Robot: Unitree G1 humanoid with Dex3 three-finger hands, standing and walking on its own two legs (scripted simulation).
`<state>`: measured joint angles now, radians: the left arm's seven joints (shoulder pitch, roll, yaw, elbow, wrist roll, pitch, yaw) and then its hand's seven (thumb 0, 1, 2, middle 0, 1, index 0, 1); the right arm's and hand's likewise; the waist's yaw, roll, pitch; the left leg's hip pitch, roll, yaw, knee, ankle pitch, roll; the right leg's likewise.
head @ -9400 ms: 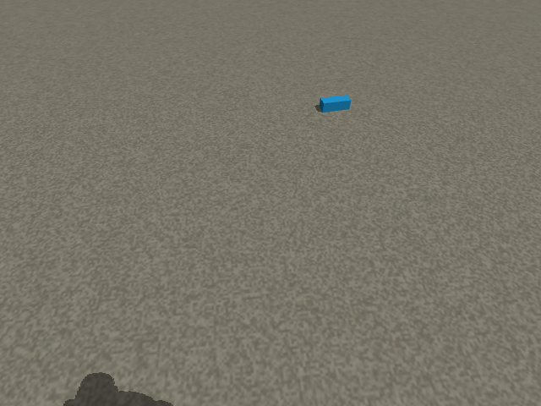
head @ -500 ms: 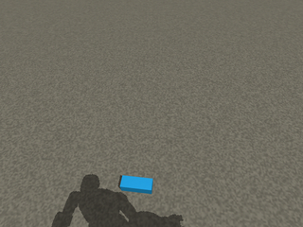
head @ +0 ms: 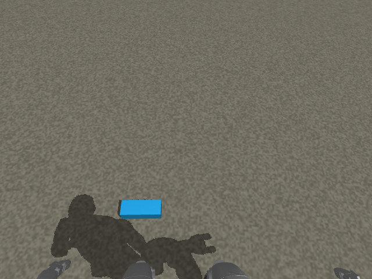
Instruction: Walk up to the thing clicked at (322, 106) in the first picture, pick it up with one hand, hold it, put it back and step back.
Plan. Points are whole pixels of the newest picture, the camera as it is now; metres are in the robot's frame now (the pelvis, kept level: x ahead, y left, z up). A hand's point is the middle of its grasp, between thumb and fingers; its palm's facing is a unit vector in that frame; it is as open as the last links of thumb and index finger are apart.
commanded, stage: stand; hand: left
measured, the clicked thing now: (141, 209) +0.47 +0.20 -0.70
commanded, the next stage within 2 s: none
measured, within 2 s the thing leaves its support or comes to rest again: neither
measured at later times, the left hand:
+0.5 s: hand out of the picture +0.09 +0.27 -0.11, palm faces +0.01 -0.94 -0.35, open 7.4 cm
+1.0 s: hand out of the picture +0.06 +0.24 -0.12, palm faces +0.00 -0.95 -0.32, open 7.4 cm
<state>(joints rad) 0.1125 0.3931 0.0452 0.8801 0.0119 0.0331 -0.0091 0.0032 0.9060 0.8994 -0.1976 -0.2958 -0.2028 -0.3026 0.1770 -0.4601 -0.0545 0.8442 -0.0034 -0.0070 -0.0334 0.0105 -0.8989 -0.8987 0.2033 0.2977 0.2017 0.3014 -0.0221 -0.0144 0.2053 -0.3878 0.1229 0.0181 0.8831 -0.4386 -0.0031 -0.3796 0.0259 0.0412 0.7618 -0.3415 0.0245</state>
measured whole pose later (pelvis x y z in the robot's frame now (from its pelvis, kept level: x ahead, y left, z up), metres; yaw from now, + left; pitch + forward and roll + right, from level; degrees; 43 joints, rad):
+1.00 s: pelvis +0.00 +0.00 +0.04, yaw +1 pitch -3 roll +0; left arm 0.11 0.33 0.00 1.16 0.01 -0.01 -0.01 0.00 0.90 0.90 -0.20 -0.30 -0.20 -0.30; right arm 0.10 -0.32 -0.01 1.15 -0.01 0.00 0.02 0.01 -0.90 -0.90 0.20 0.30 0.20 0.30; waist 0.00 0.00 0.06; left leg -0.15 0.01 -0.03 0.38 -0.18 -0.02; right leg -0.18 -0.02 0.04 0.37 -0.14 0.03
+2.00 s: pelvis +0.02 -0.01 +0.05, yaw +1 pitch -3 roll +0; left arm 0.10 0.36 0.00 1.13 0.01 -0.01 -0.01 0.00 0.90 0.90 -0.20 -0.30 -0.20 -0.30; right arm 0.11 -0.35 -0.01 1.14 -0.01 0.00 0.02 0.01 -0.90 -0.90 0.20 0.30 0.20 0.30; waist 0.00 0.00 0.05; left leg -0.11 0.02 -0.04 0.34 -0.19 -0.03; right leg -0.15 -0.01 0.03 0.36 -0.16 0.02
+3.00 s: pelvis +0.03 -0.02 +0.05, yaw +1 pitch -2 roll +0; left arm 0.11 0.36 0.00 1.12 0.01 -0.01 -0.01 0.00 0.90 0.90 -0.20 -0.30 -0.20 -0.30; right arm 0.13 -0.35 -0.01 1.13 -0.01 0.00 0.01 0.01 -0.90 -0.90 0.20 0.30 0.20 0.30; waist 0.00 0.00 0.05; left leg -0.09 0.03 -0.04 0.32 -0.20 -0.04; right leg -0.14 0.00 0.03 0.35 -0.17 0.01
